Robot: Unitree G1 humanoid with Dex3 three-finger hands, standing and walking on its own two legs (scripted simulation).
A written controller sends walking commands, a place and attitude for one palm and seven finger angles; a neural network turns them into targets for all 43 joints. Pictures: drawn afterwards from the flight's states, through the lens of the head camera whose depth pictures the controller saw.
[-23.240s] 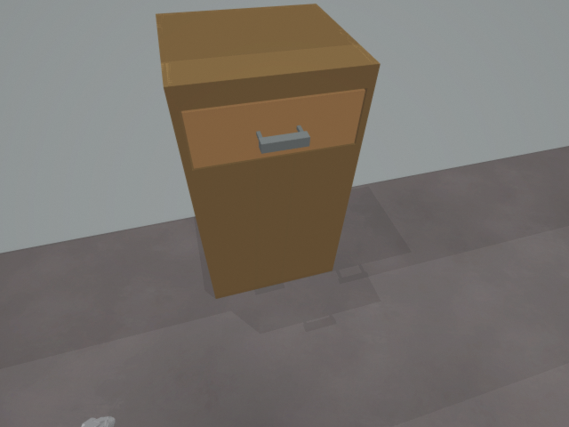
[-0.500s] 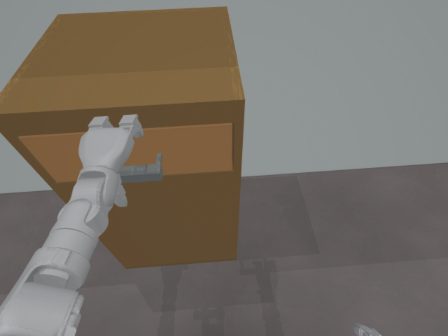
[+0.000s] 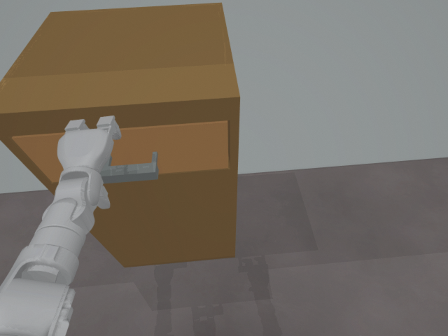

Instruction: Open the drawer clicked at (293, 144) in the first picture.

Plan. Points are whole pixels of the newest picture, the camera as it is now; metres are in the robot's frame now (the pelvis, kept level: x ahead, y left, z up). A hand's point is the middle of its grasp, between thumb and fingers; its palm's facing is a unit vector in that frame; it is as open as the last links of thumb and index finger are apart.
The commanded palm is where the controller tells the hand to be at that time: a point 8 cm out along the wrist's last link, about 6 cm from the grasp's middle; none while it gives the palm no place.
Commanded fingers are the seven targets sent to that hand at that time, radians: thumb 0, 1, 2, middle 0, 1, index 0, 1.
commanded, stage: move the hooked fingers above the handle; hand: left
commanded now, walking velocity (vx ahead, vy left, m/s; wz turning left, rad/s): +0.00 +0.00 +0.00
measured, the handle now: (130, 165) +0.46 +0.24 +0.00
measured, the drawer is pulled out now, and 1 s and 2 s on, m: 0.00 0.00 0.00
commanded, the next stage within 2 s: lift the fingers back up to retry in 1.72 s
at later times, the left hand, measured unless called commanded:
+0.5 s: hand (83, 167) +0.40 +0.29 +0.07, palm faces +0.06 +0.02 -1.00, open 13.8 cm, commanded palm +0.38 +0.25 +0.11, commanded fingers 0.00 -0.50 0.30 -0.30 -1.20 -0.30 -1.20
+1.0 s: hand (85, 178) +0.39 +0.30 +0.04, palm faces -0.09 +0.00 -1.00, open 13.8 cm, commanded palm +0.38 +0.26 +0.11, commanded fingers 0.00 -0.50 0.30 -0.30 -1.20 -0.30 -1.20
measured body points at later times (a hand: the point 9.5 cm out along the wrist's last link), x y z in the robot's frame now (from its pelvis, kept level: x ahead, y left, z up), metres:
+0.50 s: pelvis +0.01 +0.00 +0.00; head +0.05 -0.02 +0.45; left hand +0.39 +0.29 +0.12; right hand +0.11 -0.26 -0.13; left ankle +0.00 +0.09 -0.72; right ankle -0.02 -0.11 -0.72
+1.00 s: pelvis +0.01 +0.00 +0.01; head +0.05 -0.02 +0.45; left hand +0.39 +0.29 +0.10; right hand +0.11 -0.25 -0.13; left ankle +0.00 +0.09 -0.72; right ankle -0.02 -0.11 -0.72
